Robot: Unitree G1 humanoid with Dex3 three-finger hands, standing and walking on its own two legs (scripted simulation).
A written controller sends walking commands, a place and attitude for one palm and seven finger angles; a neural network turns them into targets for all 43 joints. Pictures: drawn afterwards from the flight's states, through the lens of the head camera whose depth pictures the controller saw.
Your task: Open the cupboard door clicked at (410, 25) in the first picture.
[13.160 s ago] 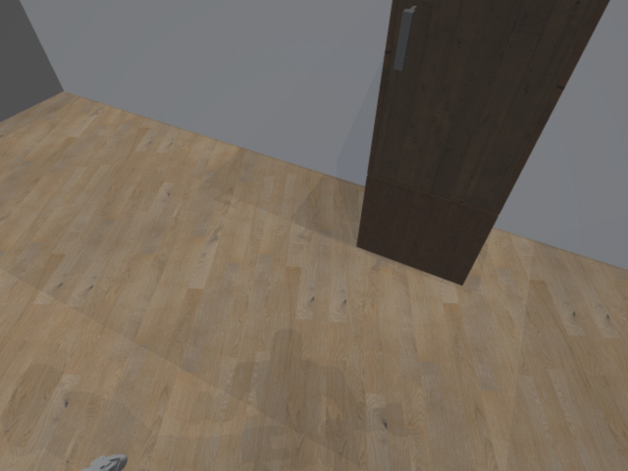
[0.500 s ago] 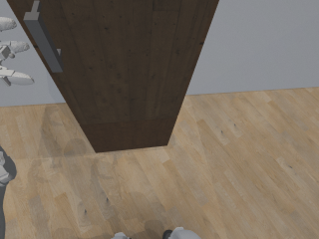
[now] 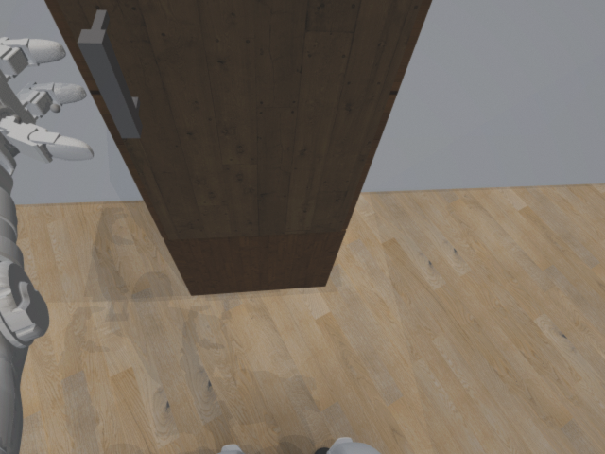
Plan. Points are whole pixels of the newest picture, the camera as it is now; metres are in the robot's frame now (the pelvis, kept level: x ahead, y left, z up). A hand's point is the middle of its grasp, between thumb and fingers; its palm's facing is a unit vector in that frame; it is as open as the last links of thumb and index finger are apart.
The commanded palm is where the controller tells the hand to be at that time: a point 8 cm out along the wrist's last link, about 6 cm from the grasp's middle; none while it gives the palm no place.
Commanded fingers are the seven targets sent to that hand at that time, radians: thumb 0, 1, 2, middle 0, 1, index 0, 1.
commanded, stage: move the hooked fingers beside the handle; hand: left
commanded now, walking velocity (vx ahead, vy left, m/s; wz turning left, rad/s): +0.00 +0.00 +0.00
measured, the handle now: (117, 78) +0.56 +0.20 +0.14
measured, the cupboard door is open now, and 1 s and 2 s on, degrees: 0 0 0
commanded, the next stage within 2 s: slide the fingers in behind the handle in 0.40 s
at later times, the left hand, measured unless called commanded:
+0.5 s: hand (46, 106) +0.50 +0.27 +0.14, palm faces +0.03 -1.00 +0.02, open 14.0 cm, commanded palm +0.49 +0.31 +0.13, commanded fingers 0.00 -0.50 0.30 -0.30 -1.20 -0.30 -1.20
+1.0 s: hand (78, 107) +0.51 +0.24 +0.13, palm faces +0.06 -1.00 +0.00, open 14.1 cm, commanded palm +0.49 +0.27 +0.13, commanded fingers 0.00 -0.50 0.30 -0.30 -1.20 -0.30 -1.20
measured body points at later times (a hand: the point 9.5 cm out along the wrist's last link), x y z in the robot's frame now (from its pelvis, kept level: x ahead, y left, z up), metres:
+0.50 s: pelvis -0.01 +0.00 +0.00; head +0.11 +0.02 +0.43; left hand +0.50 +0.32 +0.15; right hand -0.05 -0.28 -0.10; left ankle -0.02 +0.08 -0.71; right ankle -0.01 -0.12 -0.71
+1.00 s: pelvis +0.00 +0.00 +0.00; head +0.11 +0.02 +0.44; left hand +0.51 +0.30 +0.14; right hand +0.00 -0.26 -0.11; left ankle -0.02 +0.08 -0.71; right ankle -0.01 -0.12 -0.71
